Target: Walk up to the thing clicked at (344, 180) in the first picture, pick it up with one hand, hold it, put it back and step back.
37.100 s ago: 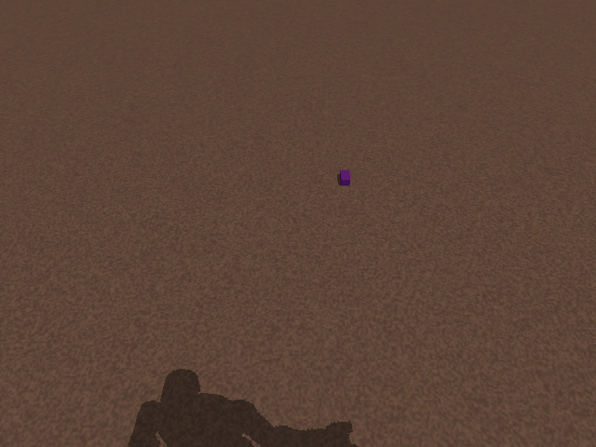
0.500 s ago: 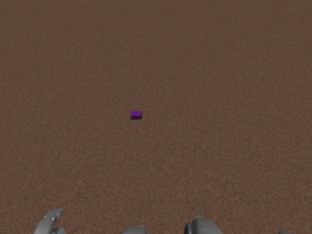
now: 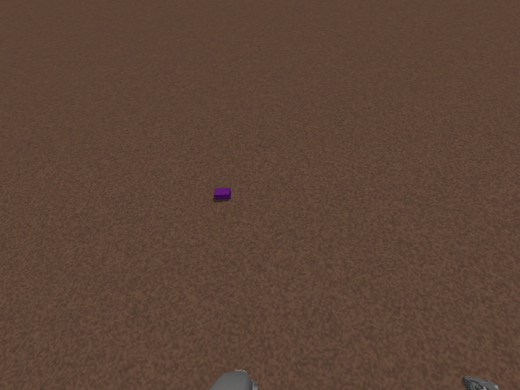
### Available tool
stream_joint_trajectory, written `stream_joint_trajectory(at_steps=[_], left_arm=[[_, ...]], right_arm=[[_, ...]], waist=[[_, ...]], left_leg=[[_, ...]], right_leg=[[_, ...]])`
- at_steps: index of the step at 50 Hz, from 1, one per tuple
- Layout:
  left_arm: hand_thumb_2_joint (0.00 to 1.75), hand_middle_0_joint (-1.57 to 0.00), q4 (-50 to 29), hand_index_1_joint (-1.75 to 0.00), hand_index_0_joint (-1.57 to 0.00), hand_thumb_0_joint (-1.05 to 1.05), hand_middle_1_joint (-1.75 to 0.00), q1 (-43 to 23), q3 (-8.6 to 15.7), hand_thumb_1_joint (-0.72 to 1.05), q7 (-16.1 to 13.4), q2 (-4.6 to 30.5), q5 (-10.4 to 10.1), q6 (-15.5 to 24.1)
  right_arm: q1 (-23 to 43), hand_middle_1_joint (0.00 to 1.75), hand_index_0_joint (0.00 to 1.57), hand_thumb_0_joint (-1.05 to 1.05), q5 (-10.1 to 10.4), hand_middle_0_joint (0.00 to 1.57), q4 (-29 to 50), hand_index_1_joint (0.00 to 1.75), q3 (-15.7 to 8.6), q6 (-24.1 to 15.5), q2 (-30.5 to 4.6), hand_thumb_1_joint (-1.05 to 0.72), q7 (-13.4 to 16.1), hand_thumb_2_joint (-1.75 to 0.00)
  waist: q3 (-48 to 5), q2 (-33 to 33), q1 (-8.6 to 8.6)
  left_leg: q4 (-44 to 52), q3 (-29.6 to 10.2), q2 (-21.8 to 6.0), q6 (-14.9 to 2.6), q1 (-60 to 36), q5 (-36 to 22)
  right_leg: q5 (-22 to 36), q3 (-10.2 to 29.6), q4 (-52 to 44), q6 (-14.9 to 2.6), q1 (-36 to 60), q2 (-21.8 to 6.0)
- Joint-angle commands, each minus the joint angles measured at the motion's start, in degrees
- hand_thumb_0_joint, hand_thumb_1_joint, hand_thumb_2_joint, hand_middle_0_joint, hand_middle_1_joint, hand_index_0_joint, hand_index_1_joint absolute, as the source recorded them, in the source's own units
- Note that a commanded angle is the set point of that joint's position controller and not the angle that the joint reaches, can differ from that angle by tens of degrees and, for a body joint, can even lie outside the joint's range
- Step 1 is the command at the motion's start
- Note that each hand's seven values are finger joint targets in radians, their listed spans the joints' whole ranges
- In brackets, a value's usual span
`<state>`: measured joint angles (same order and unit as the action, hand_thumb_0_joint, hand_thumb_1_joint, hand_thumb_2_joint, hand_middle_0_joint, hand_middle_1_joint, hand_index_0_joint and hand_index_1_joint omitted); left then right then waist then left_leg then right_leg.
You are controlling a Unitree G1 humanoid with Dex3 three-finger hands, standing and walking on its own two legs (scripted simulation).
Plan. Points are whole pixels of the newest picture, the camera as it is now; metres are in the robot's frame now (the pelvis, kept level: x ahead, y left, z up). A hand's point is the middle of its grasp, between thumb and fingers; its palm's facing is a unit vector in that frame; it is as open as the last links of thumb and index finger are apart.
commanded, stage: step back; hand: left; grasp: from above
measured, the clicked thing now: (222, 193) +1.07 +0.30 -0.74
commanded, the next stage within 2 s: stand in 1.00 s
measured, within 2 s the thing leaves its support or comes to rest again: neither
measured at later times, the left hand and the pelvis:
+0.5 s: hand out of the picture +0.04 +0.27 -0.14, palm faces +0.09 -0.91 -0.39, open 7.4 cm; pelvis -0.01 +0.00 +0.00, yaw +3 degrees
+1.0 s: hand out of the picture +0.09 +0.29 -0.15, palm faces +0.07 -0.93 -0.35, open 7.4 cm; pelvis +0.03 +0.03 +0.01, yaw +3 degrees
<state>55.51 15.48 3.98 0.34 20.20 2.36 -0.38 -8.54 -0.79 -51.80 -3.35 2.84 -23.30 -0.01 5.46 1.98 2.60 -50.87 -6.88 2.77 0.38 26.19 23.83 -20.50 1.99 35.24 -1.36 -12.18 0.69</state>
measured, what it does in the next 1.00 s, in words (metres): steps on the spot: left foot, then left foot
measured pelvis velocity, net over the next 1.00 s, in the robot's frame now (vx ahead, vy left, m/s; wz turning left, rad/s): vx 0.03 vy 0.03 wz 0.05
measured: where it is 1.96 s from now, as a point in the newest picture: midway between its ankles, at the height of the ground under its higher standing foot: outside the picture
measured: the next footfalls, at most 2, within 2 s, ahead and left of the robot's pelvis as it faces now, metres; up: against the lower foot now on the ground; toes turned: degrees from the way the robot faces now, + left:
left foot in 0.14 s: +0.03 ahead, +0.14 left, +0.00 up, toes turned +1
left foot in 0.68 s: +0.10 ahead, +0.16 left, +0.00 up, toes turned +5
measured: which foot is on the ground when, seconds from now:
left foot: up 0.00-0.12, down 0.14-0.42, up 0.44-0.66, down 0.68-1.00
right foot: down 0.00-1.00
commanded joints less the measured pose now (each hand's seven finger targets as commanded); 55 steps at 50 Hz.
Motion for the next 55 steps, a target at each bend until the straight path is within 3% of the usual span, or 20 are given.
stream_joint_trajectory(at_steps=[1, 4, 7, 8, 9, 10, 11, 17, 19, 20, 21, 22, 23, 27, 31, 34, 36, 37, 42, 55], left_arm=[[0.90, -0.20, -6.67, -0.30, -0.20, 0.00, -0.30, -4.98, 4.17, 0.90, -1.25, 17.00, 0.44, 3.18], [0.90, -0.20, -6.01, -0.30, -0.20, 0.00, -0.30, -3.67, 4.16, 0.90, -0.98, 17.91, 0.25, 2.77], [0.90, -0.20, -6.56, -0.30, -0.20, 0.00, -0.30, -5.74, 2.69, 0.90, -0.42, 15.78, -0.27, 1.82], [0.90, -0.20, -6.14, -0.30, -0.20, 0.00, -0.30, -4.73, 1.90, 0.90, -0.33, 13.27, -0.36, 1.65], [0.90, -0.20, -6.15, -0.30, -0.20, 0.00, -0.30, -6.32, 1.28, 0.90, -0.07, 11.03, -1.34, 1.73], [0.90, -0.20, -5.28, -0.30, -0.20, 0.00, -0.30, -7.87, 2.48, 0.90, -0.38, 14.07, -1.37, 1.63], [0.90, -0.20, -5.17, -0.30, -0.20, 0.00, -0.30, -6.78, 2.72, 0.90, -0.26, 14.98, -1.16, 1.72], [0.90, -0.20, -2.06, -0.30, -0.20, 0.00, -0.30, -2.06, 3.07, 0.90, 0.43, 12.36, -1.03, 2.94], [0.90, -0.20, -0.58, -0.30, -0.20, 0.00, -0.30, 0.00, 3.34, 0.90, -0.19, 12.17, -0.49, 3.37], [0.90, -0.20, -0.30, -0.30, -0.20, 0.00, -0.30, 1.34, 3.81, 0.90, -0.65, 13.91, 0.09, 3.62], [0.90, -0.20, -0.24, -0.30, -0.20, 0.00, -0.30, 3.98, 4.95, 0.90, -1.03, 19.22, 0.45, 3.94], [0.90, -0.20, -1.86, -0.30, -0.20, 0.00, -0.30, 0.55, 5.19, 0.90, -1.00, 21.47, 0.41, 4.11], [0.90, -0.20, -3.26, -0.30, -0.20, 0.00, -0.30, -2.23, 4.94, 0.90, -1.01, 20.12, -0.28, 4.37], [0.90, -0.20, -3.79, -0.30, -0.20, 0.00, -0.30, -5.75, 3.37, 0.90, -1.16, 16.52, -0.64, 5.10], [0.90, -0.20, -3.55, -0.30, -0.20, 0.00, -0.30, -6.69, 2.48, 0.90, -1.21, 15.82, -1.25, 4.20], [0.90, -0.20, -4.30, -0.30, -0.20, 0.00, -0.30, -7.77, 1.28, 0.90, -1.17, 13.60, -1.81, 2.82], [0.90, -0.20, -3.11, -0.30, -0.20, 0.00, -0.30, -5.55, 0.91, 0.90, -1.21, 12.27, -3.09, 1.73], [0.90, -0.20, -1.48, -0.30, -0.20, 0.00, -0.30, -5.39, 1.03, 0.90, -1.35, 12.55, -2.71, 1.46], [0.90, -0.20, 0.94, -0.30, -0.20, 0.00, -0.30, -6.83, 1.21, 0.90, -1.14, 15.37, -1.75, 3.02], [0.90, -0.20, 5.31, -0.30, -0.20, 0.00, -0.30, -11.40, -1.44, 0.90, -0.68, 12.08, -2.18, 2.96]], right_arm=[[1.93, 0.30, 0.20, 0.00, -0.78, 0.20, 3.59, 0.30, -2.09, -2.74, -9.46, -0.90, 0.15, -0.90], [3.57, 0.30, 0.20, 0.00, -1.31, 0.20, 3.09, 0.30, -2.32, -3.44, -8.97, -0.90, -0.45, -0.90], [-2.75, 0.30, 0.20, 0.00, -1.08, 0.20, -0.35, 0.30, -3.05, -4.64, -8.52, -0.90, -0.42, -0.90], [-4.17, 0.30, 0.20, 0.00, -1.33, 0.20, -1.01, 0.30, -3.70, -5.14, -9.32, -0.90, -0.22, -0.90], [-4.29, 0.30, 0.20, 0.00, -1.44, 0.20, -0.93, 0.30, -4.31, -5.29, -13.47, -0.90, -0.16, -0.90], [-4.85, 0.30, 0.20, 0.00, -1.07, 0.20, -0.62, 0.30, -4.79, -5.25, -16.19, -0.90, -0.39, -0.90], [-3.35, 0.30, 0.20, 0.00, -1.25, 0.20, 0.01, 0.30, -4.75, -5.44, -16.03, -0.90, -0.51, -0.90], [0.00, 0.30, 0.20, 0.00, -1.57, 0.20, 0.61, 0.30, -3.68, -4.81, -13.34, -0.90, -0.74, -0.90], [0.31, 0.30, 0.20, 0.00, -0.69, 0.20, 0.97, 0.30, -2.70, -3.88, -10.45, -0.90, -0.86, -0.90], [0.27, 0.30, 0.20, 0.00, -0.29, 0.20, 1.66, 0.30, -1.75, -3.77, -7.72, -0.90, -0.63, -0.90], [2.14, 0.30, 0.20, 0.00, -0.22, 0.20, 2.89, 0.30, -1.06, -3.92, -4.85, -0.90, -0.26, -0.90], [2.97, 0.30, 0.20, 0.00, -0.92, 0.20, 2.59, 0.30, -2.07, -3.81, -8.60, -0.90, 0.54, -0.90], [-0.07, 0.30, 0.20, 0.00, -0.56, 0.20, 1.55, 0.30, -2.33, -4.17, -9.97, -0.90, 0.59, -0.90], [-3.19, 0.30, 0.20, 0.00, -0.73, 0.20, -0.85, 0.30, -2.12, -4.50, -8.26, -0.90, -0.22, -0.90], [-1.97, 0.30, 0.20, 0.00, -0.72, 0.20, -1.23, 0.30, -1.78, -4.52, -6.21, -0.90, -0.33, -0.90], [-3.63, 0.30, 0.20, 0.00, -0.88, 0.20, -2.82, 0.30, -2.48, -4.87, -8.12, -0.90, 0.37, -0.90], [0.08, 0.30, 0.20, 0.00, -0.38, 0.20, -1.32, 0.30, -2.78, -5.33, -13.49, -0.90, 0.69, -0.90], [2.54, 0.30, 0.20, 0.00, -0.22, 0.20, -1.34, 0.30, -2.73, -5.19, -13.60, -0.90, 0.61, -0.90], [6.09, 0.30, 0.20, 0.00, 0.42, 0.20, -3.08, 0.30, -0.71, -4.42, -8.64, -0.90, 0.60, -0.90], [8.95, 0.30, 0.20, 0.00, 0.44, 0.20, -8.34, 0.30, 0.35, -5.20, -7.92, -0.90, -0.15, -0.90]], waist=[[-2.37, -10.28, -0.22], [-0.46, -12.44, 0.88], [-3.35, -9.24, -2.73], [-4.64, -5.76, -3.15], [-5.09, 4.83, -3.57], [-3.76, 4.64, -4.19], [-1.81, 3.71, -3.56], [-2.28, 8.04, -1.74], [-3.67, 5.31, 0.50], [-4.37, 0.01, 1.36], [-3.99, -11.73, 3.73], [1.10, -8.27, 2.53], [1.65, -4.31, 0.65], [-1.40, -7.56, -1.48], [-4.19, -10.18, -1.52], [-6.67, -4.40, -3.25], [-10.02, 4.75, -1.52], [-9.27, 4.48, -1.15], [-9.02, 0.77, -1.91], [-7.99, -1.20, -2.76]], left_leg=[[2.06, 1.11, -1.48, 0.77, -0.18, 2.00], [12.11, 4.56, -2.32, 0.63, -3.17, 4.14], [28.84, 6.97, -0.50, -1.30, -18.59, -4.33], [29.94, 1.06, -3.51, -2.49, -25.58, -4.72], [33.95, -16.66, -13.13, -7.29, -24.41, 9.77], [38.24, -23.00, -20.10, -12.98, -15.88, 21.61], [39.16, -23.42, -20.99, -14.86, -13.69, 21.02], [32.67, -8.60, -13.78, -10.72, -9.33, 6.01], [25.49, -3.31, -10.18, -6.83, -3.31, 2.41], [18.46, -1.07, -7.42, -4.24, 3.13, 0.77], [4.40, 2.36, 1.75, -1.66, 12.51, 6.13], [-2.08, -0.26, -1.68, -0.92, 9.13, 9.47], [-3.58, -2.14, -3.27, -1.01, 8.23, 6.49], [2.97, 1.03, -4.68, -0.23, -0.14, 0.33], [15.90, 8.44, -3.78, -0.34, -10.17, -5.66], [24.33, 5.44, -5.63, -2.59, -20.03, -22.90], [28.85, -11.28, -19.06, -11.56, -14.52, -20.86], [29.22, -12.07, -20.59, -12.88, -12.23, -18.99], [22.32, 1.95, -9.66, -2.87, -12.38, -20.99], [30.85, 1.81, -11.05, -2.13, -22.28, -26.33]], right_leg=[[1.17, 12.87, -14.31, -8.42, -0.34, -13.27], [-7.15, 14.69, -16.25, -9.13, -0.81, -15.04], [-2.91, 8.89, -9.40, -6.29, -5.63, -11.79], [0.06, 5.96, -3.89, -4.53, -10.74, -9.42], [-7.64, 0.41, 3.25, -0.95, -17.47, -3.02], [-10.91, -2.18, 11.20, -0.55, -13.33, -1.98], [-11.64, 0.33, 15.30, -0.45, -13.89, -2.83], [-4.36, -4.15, -0.95, -0.13, -2.87, -1.00], [1.59, -5.62, -10.82, -0.85, 8.23, 1.38], [-0.54, 2.00, -13.26, -2.03, 14.53, -2.42], [-13.00, 24.39, -20.96, -7.01, 15.08, -15.85], [-15.32, 30.98, -23.78, -12.66, 3.69, -25.00], [-7.93, 28.16, -22.06, -14.14, 4.09, -24.64], [13.79, 10.29, -16.70, -9.32, 1.89, -16.23], [31.46, 2.89, -9.06, -7.23, 0.16, -13.75], [24.61, 0.81, -1.55, -2.71, -4.56, -9.99], [1.29, -2.77, 5.56, 0.53, -2.29, -1.94], [-5.20, -2.62, 4.34, 0.17, 0.03, -2.14], [13.72, 4.96, -9.42, -2.28, 3.18, -8.02], [16.76, 2.37, -17.58, 0.59, 3.94, -7.67]])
